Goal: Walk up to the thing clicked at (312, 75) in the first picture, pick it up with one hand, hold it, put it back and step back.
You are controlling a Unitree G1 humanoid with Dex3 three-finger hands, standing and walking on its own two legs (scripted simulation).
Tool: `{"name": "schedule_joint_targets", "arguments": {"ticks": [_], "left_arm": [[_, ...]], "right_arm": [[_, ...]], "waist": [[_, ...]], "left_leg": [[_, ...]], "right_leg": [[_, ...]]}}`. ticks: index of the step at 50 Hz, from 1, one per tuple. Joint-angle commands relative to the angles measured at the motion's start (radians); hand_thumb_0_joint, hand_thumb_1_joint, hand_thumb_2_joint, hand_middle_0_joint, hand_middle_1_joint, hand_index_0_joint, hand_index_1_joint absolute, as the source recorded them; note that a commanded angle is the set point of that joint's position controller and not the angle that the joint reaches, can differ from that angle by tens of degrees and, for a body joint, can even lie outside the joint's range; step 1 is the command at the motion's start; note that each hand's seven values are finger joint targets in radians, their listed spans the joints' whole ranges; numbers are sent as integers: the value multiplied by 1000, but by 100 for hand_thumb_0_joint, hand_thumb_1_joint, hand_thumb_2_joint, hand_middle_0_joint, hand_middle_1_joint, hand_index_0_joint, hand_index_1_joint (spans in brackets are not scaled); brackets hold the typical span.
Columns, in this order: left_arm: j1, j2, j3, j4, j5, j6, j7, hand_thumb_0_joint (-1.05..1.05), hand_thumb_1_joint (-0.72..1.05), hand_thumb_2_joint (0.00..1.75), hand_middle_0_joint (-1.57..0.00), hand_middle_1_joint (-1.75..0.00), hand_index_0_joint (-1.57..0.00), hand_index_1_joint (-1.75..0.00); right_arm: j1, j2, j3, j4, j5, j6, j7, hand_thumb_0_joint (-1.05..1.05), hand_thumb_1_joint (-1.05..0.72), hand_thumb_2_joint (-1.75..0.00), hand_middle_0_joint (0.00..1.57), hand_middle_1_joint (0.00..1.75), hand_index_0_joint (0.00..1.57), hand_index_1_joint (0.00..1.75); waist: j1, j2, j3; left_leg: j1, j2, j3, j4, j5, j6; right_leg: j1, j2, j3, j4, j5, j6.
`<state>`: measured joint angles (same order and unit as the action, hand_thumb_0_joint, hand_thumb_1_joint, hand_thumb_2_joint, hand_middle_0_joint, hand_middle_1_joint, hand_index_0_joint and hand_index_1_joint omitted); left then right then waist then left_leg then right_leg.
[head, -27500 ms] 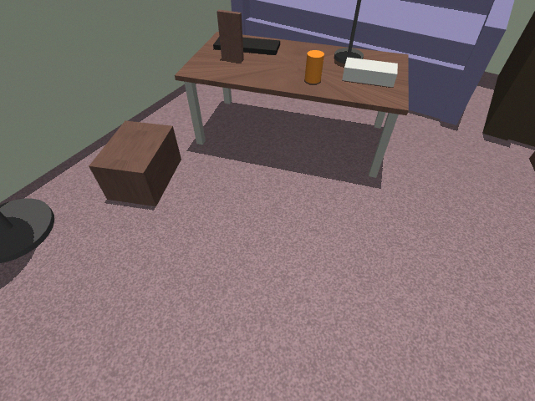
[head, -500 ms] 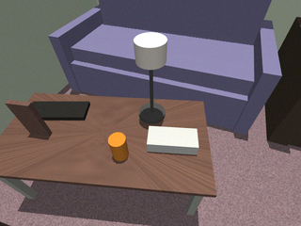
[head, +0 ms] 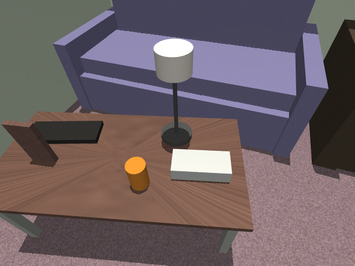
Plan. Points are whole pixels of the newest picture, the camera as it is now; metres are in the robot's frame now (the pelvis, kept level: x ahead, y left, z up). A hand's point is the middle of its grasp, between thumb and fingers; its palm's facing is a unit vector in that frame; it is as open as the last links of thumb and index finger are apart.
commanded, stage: stand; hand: left
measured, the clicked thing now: (137, 174) +0.52 +0.18 -0.27
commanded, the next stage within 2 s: step back in 0.48 s
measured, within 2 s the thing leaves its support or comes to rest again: neither
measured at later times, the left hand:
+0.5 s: hand out of the picture +0.07 +0.25 -0.16, palm faces -0.01 -0.94 -0.35, open 7.4 cm
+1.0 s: hand out of the picture +0.06 +0.32 -0.18, palm faces -0.07 -0.94 -0.34, open 7.4 cm
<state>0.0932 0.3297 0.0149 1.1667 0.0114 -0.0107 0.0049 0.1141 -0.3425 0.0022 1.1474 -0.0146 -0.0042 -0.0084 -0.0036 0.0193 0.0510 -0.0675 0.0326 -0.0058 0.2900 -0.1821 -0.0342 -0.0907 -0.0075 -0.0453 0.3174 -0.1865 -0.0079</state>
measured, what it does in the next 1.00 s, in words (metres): walks backwards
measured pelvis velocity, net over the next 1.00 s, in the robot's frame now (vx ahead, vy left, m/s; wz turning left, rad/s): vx -0.08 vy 0.07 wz -0.03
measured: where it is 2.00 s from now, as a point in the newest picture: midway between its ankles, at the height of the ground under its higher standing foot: outside the picture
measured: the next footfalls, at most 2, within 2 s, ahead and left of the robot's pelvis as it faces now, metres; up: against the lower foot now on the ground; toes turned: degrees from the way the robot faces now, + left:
right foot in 1.20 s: -0.09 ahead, -0.05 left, +0.00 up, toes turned -1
left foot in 1.58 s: -0.21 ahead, +0.19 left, +0.00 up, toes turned -3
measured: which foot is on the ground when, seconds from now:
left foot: down 0.00-1.00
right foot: down 0.00-0.78, up 0.80-1.00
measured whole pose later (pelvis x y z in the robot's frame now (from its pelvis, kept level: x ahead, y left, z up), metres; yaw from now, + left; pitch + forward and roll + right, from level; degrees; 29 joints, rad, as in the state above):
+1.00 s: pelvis -0.08 +0.07 -0.01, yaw -2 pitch -1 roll -1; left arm 0.04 0.38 0.06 0.90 0.01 0.07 0.03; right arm 0.15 -0.34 -0.05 0.94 -0.03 0.03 -0.02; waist -0.03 -0.05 0.21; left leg -0.25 -0.04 0.01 0.53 -0.27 0.06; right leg -0.45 0.12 0.16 1.10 -0.48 0.00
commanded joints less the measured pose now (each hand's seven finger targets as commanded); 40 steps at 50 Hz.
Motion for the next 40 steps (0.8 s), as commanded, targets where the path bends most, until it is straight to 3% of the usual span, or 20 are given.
{"name": "schedule_joint_targets", "arguments": {"ticks": [1, 14, 19, 23, 24, 25, 27, 28, 29, 30, 31, 32, 35, 36, 37, 38, 39, 40], "left_arm": [[-38, 218, 35, -59, -1, -24, 14, 0, 90, 90, -20, -30, -20, -30], [-25, 217, 31, -60, -5, -23, 10, 0, 90, 90, -20, -30, -20, -30], [-24, 223, 33, -65, -2, -26, 10, 0, 90, 90, -20, -30, -20, -30], [-19, 219, 30, -66, -2, -27, 10, 0, 90, 90, -20, -30, -20, -30], [-21, 296, 85, -97, -18, -15, 11, 0, 90, 90, -20, -30, -20, -30], [1, 298, 90, -111, -22, -11, 16, 0, 90, 90, -20, -30, -20, -30], [3, 306, 97, -143, -20, -7, 20, 0, 90, 90, -20, -30, -20, -30], [-13, 315, 104, -164, -15, -3, 20, 0, 90, 90, -20, -30, -20, -30], [-50, 315, 106, -193, -8, 1, 21, 0, 90, 90, -20, -30, -20, -30], [-68, 315, 108, -216, 4, 3, 23, 0, 90, 90, -20, -30, -20, -30], [-72, 317, 111, -235, 15, 5, 22, 0, 90, 90, -20, -30, -20, -30], [-94, 311, 111, -256, 18, 9, 21, 0, 90, 90, -20, -30, -20, -30], [-115, 277, 97, -290, 19, 20, 22, 0, 90, 90, -20, -30, -20, -30], [-123, 285, 93, -306, 16, 27, 23, 0, 90, 90, -20, -30, -20, -30], [-112, 275, 89, -310, 7, 38, 21, 0, 90, 90, -20, -30, -20, -30], [-106, 249, 84, -323, -5, 48, 18, 0, 90, 90, -20, -30, -20, -30], [-107, 205, 78, -340, -19, 54, 23, 0, 90, 90, -20, -30, -20, -30], [-89, 196, 81, -327, -13, 66, 32, 0, 90, 90, -20, -30, -20, -30]], "right_arm": [[-31, -203, -41, -54, -1, -24, -12, 0, -90, -90, 20, 30, 20, 30], [-19, -201, -38, -50, -2, -22, -7, 0, -90, -90, 20, 30, 20, 30], [-18, -199, -39, -58, -1, -24, -5, 0, -90, -90, 20, 30, 20, 30], [-19, -200, -39, -60, 1, -24, -6, 0, -90, -90, 20, 30, 20, 30], [-54, -249, -63, -83, 7, -6, -2, 0, -90, -90, 20, 30, 20, 30], [-40, -232, -63, -100, 15, 0, -3, 0, -90, -90, 20, 30, 20, 30], [-13, -216, -64, -120, 22, 9, -2, 0, -90, -90, 20, 30, 20, 30], [0, -211, -69, -129, 23, 17, -1, 0, -90, -90, 20, 30, 20, 30], [20, -207, -76, -135, 18, 26, 2, 0, -90, -90, 20, 30, 20, 30], [24, -213, -84, -150, 15, 36, 4, 0, -90, -90, 20, 30, 20, 30], [35, -217, -90, -162, 12, 43, 8, 0, -90, -90, 20, 30, 20, 30], [64, -212, -90, -170, 15, 46, 10, 0, -90, -90, 20, 30, 20, 30], [89, -218, -98, -185, 19, 38, 9, 0, -90, -90, 20, 30, 20, 30], [111, -218, -101, -187, 12, 34, 6, 0, -90, -90, 20, 30, 20, 30], [111, -215, -102, -187, 5, 26, 4, 0, -90, -90, 20, 30, 20, 30], [102, -243, -112, -196, -9, 19, -1, 0, -90, -90, 20, 30, 20, 30], [99, -316, -130, -205, -23, 14, -5, 0, -90, -90, 20, 30, 20, 30], [89, -339, -135, -213, -28, 10, -7, 0, -90, -90, 20, 30, 20, 30]], "waist": [[3, -9, -86], [4, -2, -47], [2, -26, -69], [-1, -23, -73], [7, -42, 40], [4, -56, -2], [1, -94, -51], [-3, -123, -67], [-11, -166, -79], [-10, -182, -85], [-9, -180, -90], [-25, -198, -95], [-26, -185, -124], [-39, -178, -132], [-42, -122, -123], [-41, -3, -113], [-35, 178, -105], [-23, 148, -100]], "left_leg": [[0, 102, -61, -27, 163, 42], [-32, 99, -60, -40, 93, 42], [-27, 101, -62, -40, 111, 42], [-12, 102, -60, -28, 135, 43], [-114, 72, -65, 101, 257, 69], [-108, 57, -31, 170, 275, 70], [-124, 2, 0, 276, 188, 64], [-146, -32, 10, 347, 93, 59], [-151, -58, 10, 440, -155, 63], [-179, -68, -18, 557, -319, 72], [-191, -58, -48, 615, -359, 81], [-188, -47, -61, 615, -354, 86], [-210, -46, -35, 493, -252, 74], [-187, -33, -29, 364, -159, 73], [-163, -33, -8, 202, 15, 67], [-135, 51, -114, 102, 276, 72], [-59, 185, -318, 82, 569, 111], [-19, 243, -381, 96, 637, 175]], "right_leg": [[16, -130, 103, -45, 194, -9], [-5, -125, 113, -59, 119, -11], [7, -125, 109, -52, 138, -12], [10, -128, 110, -52, 177, -10], [-51, -123, 140, 22, 371, -18], [-36, -141, 140, 42, 456, -45], [-22, -199, 191, 36, 514, -106], [-31, -243, 228, 20, 487, -152], [-76, -299, 271, 4, 454, -195], [-99, -333, 291, 11, 433, -233], [-125, -340, 281, 43, 433, -251], [-149, -330, 253, 62, 424, -243], [-98, -264, 194, 162, 436, -194], [-89, -246, 188, 218, 410, -161], [-89, -200, 154, 281, 365, -127], [-132, -114, 107, 388, 250, -74], [-286, 43, 87, 539, -82, -29], [-372, 116, 176, 641, -413, -23]]}}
